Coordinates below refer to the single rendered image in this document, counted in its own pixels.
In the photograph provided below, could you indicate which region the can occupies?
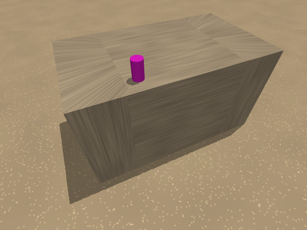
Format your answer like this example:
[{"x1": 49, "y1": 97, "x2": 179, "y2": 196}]
[{"x1": 130, "y1": 55, "x2": 145, "y2": 82}]

